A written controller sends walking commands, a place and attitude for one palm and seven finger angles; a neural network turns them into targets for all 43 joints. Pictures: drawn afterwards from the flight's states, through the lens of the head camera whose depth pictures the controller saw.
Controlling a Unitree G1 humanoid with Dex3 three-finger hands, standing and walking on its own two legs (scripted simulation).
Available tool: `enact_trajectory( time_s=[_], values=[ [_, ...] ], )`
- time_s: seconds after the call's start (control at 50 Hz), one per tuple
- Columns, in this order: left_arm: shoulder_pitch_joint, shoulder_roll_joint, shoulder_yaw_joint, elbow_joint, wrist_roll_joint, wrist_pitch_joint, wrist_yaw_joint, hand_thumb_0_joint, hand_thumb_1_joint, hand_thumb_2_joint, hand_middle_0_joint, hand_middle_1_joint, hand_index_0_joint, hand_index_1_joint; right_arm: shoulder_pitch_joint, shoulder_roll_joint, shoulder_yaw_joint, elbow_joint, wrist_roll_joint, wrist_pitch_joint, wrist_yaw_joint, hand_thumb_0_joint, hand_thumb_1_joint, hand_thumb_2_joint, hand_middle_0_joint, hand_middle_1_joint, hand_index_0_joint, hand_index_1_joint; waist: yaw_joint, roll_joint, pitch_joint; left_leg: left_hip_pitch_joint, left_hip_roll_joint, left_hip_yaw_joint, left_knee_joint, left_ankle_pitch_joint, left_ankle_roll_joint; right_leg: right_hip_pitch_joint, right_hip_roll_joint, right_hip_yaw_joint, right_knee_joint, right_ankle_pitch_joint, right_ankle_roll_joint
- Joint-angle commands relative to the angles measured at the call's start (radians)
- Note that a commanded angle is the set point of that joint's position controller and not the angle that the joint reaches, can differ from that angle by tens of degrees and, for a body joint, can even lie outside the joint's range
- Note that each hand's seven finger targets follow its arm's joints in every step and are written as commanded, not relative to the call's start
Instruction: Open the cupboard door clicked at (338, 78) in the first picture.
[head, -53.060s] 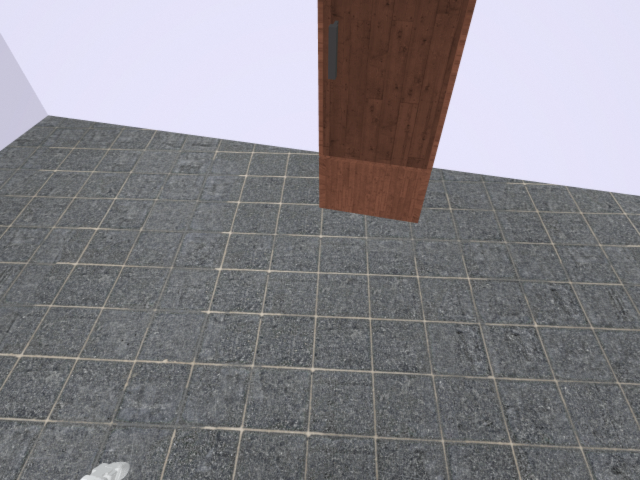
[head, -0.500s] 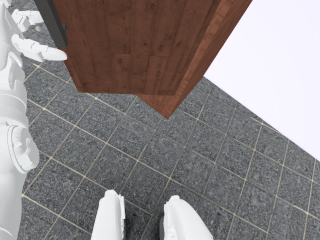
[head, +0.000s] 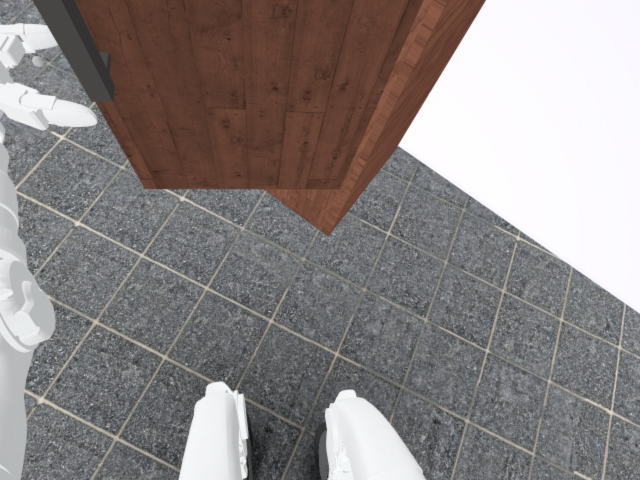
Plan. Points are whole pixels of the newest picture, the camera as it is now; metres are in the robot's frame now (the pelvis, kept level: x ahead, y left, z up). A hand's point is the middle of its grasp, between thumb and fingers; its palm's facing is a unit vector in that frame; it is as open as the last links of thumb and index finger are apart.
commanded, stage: move the hooked fingers beside the handle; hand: left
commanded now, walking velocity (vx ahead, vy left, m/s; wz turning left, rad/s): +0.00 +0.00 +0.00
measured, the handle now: (78, 24) +0.60 +0.22 +0.08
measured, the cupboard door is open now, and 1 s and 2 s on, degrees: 40 40 40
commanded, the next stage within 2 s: slide the fingers in behind the handle in 1.44 s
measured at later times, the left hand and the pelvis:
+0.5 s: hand (10, 71) +0.53 +0.27 +0.08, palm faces +0.08 -1.00 -0.02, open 13.9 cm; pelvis +0.00 +0.00 +0.00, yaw -1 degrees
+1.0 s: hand out of the picture +0.53 +0.28 +0.08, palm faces +0.06 -1.00 +0.00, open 13.9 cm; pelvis -0.01 +0.00 +0.00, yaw -1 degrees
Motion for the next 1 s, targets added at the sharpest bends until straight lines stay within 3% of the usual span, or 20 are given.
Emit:
enact_trajectory(
  time_s=[0.0,0.04,0.08,0.14,0.16,0.18,0.2,0.32,0.42,0.5,0.54,0.6,0.64,0.7,0.74,0.82,0.88,0.94,0.96,0.98],
  values=[
    [-0.383,0.165,-0.02,-0.211,-0.003,-0.066,-0.049,0.0,-0.5,0.3,-0.3,-1.2,-0.3,-1.2,0.228,-0.213,-0.071,-0.018,0.001,-0.001,-0.012,0.0,-0.9,-0.9,0.2,0.3,0.2,0.3,-0.035,0.226,-0.56,0.749,-0.002,-0.088,-0.097,0.479,0.0,-0.011,0.036,0.036,-0.143,0.361,-0.022],
    [-0.402,0.217,0.021,-0.209,-0.008,-0.072,-0.051,0.0,-0.5,0.3,-0.3,-1.2,-0.3,-1.2,0.231,-0.22,-0.07,-0.014,0.002,0.0,-0.016,0.0,-0.9,-0.9,0.2,0.3,0.2,0.3,-0.035,0.209,-0.559,0.74,0.001,-0.091,-0.094,0.479,0.001,-0.009,0.035,0.037,-0.139,0.361,-0.021],
    [-0.4,0.267,0.058,-0.235,-0.008,-0.08,-0.05,0.0,-0.5,0.3,-0.3,-1.2,-0.3,-1.2,0.228,-0.218,-0.069,-0.019,0.002,0.0,-0.019,0.0,-0.9,-0.9,0.2,0.3,0.2,0.3,-0.017,0.225,-0.584,0.734,-0.001,-0.083,-0.093,0.485,0.002,0.025,0.035,0.042,-0.138,0.374,-0.022],
    [-0.397,0.295,0.092,-0.266,-0.01,-0.103,-0.043,0.0,-0.5,0.3,-0.3,-1.2,-0.3,-1.2,0.226,-0.215,-0.07,-0.019,0.0,-0.004,-0.016,0.0,-0.9,-0.9,0.2,0.3,0.2,0.3,-0.005,0.259,-0.615,0.774,0.002,-0.086,-0.092,0.523,-0.004,0.021,0.036,0.042,-0.132,0.386,-0.022],
    [-0.369,0.307,0.103,-0.248,-0.007,-0.104,-0.041,0.0,-0.5,0.3,-0.3,-1.2,-0.3,-1.2,0.225,-0.216,-0.069,-0.019,0.001,-0.004,-0.016,0.0,-0.9,-0.9,0.2,0.3,0.2,0.3,0.001,0.247,-0.601,0.766,0.002,-0.086,-0.093,0.529,-0.005,0.028,0.036,0.042,-0.131,0.388,-0.023],
    [-0.357,0.28,0.083,-0.222,-0.005,-0.099,-0.04,0.0,-0.5,0.3,-0.3,-1.2,-0.3,-1.2,0.22,-0.213,-0.067,-0.023,0.002,-0.003,-0.015,0.0,-0.9,-0.9,0.2,0.3,0.2,0.3,-0.009,0.219,-0.573,0.739,0.001,-0.082,-0.095,0.494,-0.002,0.026,0.038,0.04,-0.136,0.371,-0.02],
    [-0.353,0.296,0.09,-0.201,-0.003,-0.093,-0.039,0.0,-0.5,0.3,-0.3,-1.2,-0.3,-1.2,0.215,-0.217,-0.065,-0.025,0.005,-0.002,-0.018,0.0,-0.9,-0.9,0.2,0.3,0.2,0.3,-0.015,0.195,-0.54,0.705,0.001,-0.075,-0.094,0.464,0.002,0.031,0.037,0.045,-0.143,0.365,-0.017],
    [-0.312,0.399,0.144,-0.185,-0.001,-0.096,-0.066,0.0,-0.5,0.3,-0.3,-1.2,-0.3,-1.2,0.206,-0.224,-0.059,-0.042,0.008,-0.01,-0.029,0.0,-0.9,-0.9,0.2,0.3,0.2,0.3,0.0,0.194,-0.559,0.638,-0.004,-0.056,-0.082,0.462,0.009,0.099,0.037,0.06,-0.129,0.407,-0.016],
    [-0.308,0.388,0.126,-0.16,-0.024,-0.087,-0.118,0.0,-0.5,0.3,-0.3,-1.2,-0.3,-1.2,0.2,-0.228,-0.055,-0.043,0.018,-0.011,-0.036,0.0,-0.9,-0.9,0.2,0.3,0.2,0.3,-0.009,0.176,-0.529,0.613,-0.002,-0.054,-0.078,0.43,0.011,0.086,0.038,0.059,-0.132,0.386,-0.012],
    [-0.348,0.384,0.104,-0.164,-0.03,-0.075,-0.142,0.0,-0.5,0.3,-0.3,-1.2,-0.3,-1.2,0.198,-0.234,-0.054,-0.034,0.022,-0.01,-0.044,0.0,-0.9,-0.9,0.2,0.3,0.2,0.3,-0.017,0.202,-0.525,0.64,0.004,-0.065,-0.078,0.401,0.007,0.028,0.037,0.053,-0.137,0.334,-0.012],
    [-0.366,0.373,0.097,-0.193,-0.033,-0.083,-0.145,0.0,-0.5,0.3,-0.3,-1.2,-0.3,-1.2,0.199,-0.234,-0.056,-0.03,0.021,-0.013,-0.045,0.0,-0.9,-0.9,0.2,0.3,0.2,0.3,-0.012,0.255,-0.563,0.705,0.007,-0.079,-0.08,0.427,0.001,-0.01,0.037,0.047,-0.131,0.322,-0.017],
    [-0.368,0.38,0.104,-0.18,-0.037,-0.073,-0.145,0.0,-0.5,0.3,-0.3,-1.2,-0.3,-1.2,0.199,-0.237,-0.057,-0.026,0.021,-0.014,-0.048,0.0,-0.9,-0.9,0.2,0.3,0.2,0.3,-0.017,0.222,-0.55,0.69,0.008,-0.081,-0.08,0.401,0.004,-0.012,0.036,0.046,-0.137,0.304,-0.014],
    [-0.354,0.401,0.114,-0.175,-0.032,-0.068,-0.144,0.0,-0.5,0.3,-0.3,-1.2,-0.3,-1.2,0.197,-0.238,-0.052,-0.03,0.022,-0.014,-0.05,0.0,-0.9,-0.9,0.2,0.3,0.2,0.3,-0.005,0.244,-0.554,0.691,0.007,-0.081,-0.083,0.411,0.002,-0.012,0.035,0.046,-0.133,0.306,-0.017],
    [-0.36,0.368,0.087,-0.174,-0.026,-0.059,-0.137,0.0,-0.5,0.3,-0.3,-1.2,-0.3,-1.2,0.193,-0.234,-0.051,-0.032,0.021,-0.015,-0.048,0.0,-0.9,-0.9,0.2,0.3,0.2,0.3,-0.014,0.233,-0.531,0.686,0.008,-0.082,-0.086,0.383,0.001,-0.024,0.037,0.042,-0.141,0.287,-0.016],
    [-0.376,0.401,0.111,-0.201,-0.024,-0.071,-0.131,0.0,-0.5,0.3,-0.3,-1.2,-0.3,-1.2,0.195,-0.238,-0.052,-0.031,0.018,-0.016,-0.05,0.0,-0.9,-0.9,0.2,0.3,0.2,0.3,-0.007,0.258,-0.559,0.719,0.011,-0.091,-0.089,0.403,-0.003,-0.032,0.036,0.04,-0.132,0.289,-0.019],
    [-0.379,0.392,0.112,-0.216,-0.029,-0.077,-0.127,0.0,-0.5,0.3,-0.3,-1.2,-0.3,-1.2,0.194,-0.237,-0.052,-0.034,0.016,-0.019,-0.047,0.0,-0.9,-0.9,0.2,0.3,0.2,0.3,-0.008,0.261,-0.56,0.73,0.01,-0.096,-0.095,0.406,-0.004,-0.033,0.036,0.039,-0.133,0.289,-0.021],
    [-0.376,0.4,0.101,-0.168,-0.02,-0.06,-0.127,0.0,-0.5,0.3,-0.3,-1.2,-0.3,-1.2,0.188,-0.239,-0.045,-0.037,0.019,-0.017,-0.051,0.0,-0.9,-0.9,0.2,0.3,0.2,0.3,-0.02,0.227,-0.508,0.676,0.011,-0.088,-0.097,0.358,0.0,-0.032,0.035,0.039,-0.139,0.268,-0.016],
    [-0.366,0.422,0.119,-0.179,-0.016,-0.069,-0.128,0.0,-0.5,0.3,-0.3,-1.2,-0.3,-1.2,0.188,-0.241,-0.046,-0.042,0.018,-0.02,-0.051,0.0,-0.9,-0.9,0.2,0.3,0.2,0.3,-0.006,0.252,-0.538,0.697,0.011,-0.092,-0.096,0.373,-0.004,-0.037,0.035,0.038,-0.132,0.27,-0.019],
    [-0.386,0.413,0.111,-0.191,-0.019,-0.071,-0.129,0.0,-0.5,0.3,-0.3,-1.2,-0.3,-1.2,0.19,-0.241,-0.047,-0.039,0.016,-0.02,-0.051,0.0,-0.9,-0.9,0.2,0.3,0.2,0.3,-0.017,0.252,-0.543,0.704,0.013,-0.093,-0.093,0.38,-0.003,-0.043,0.035,0.038,-0.131,0.276,-0.017],
    [-0.374,0.424,0.121,-0.199,-0.019,-0.075,-0.132,0.0,-0.5,0.3,-0.3,-1.2,-0.3,-1.2,0.192,-0.241,-0.047,-0.039,0.016,-0.02,-0.051,0.0,-0.9,-0.9,0.2,0.3,0.2,0.3,-0.005,0.261,-0.554,0.715,0.013,-0.096,-0.096,0.393,-0.006,-0.034,0.036,0.036,-0.129,0.281,-0.019]
  ],
)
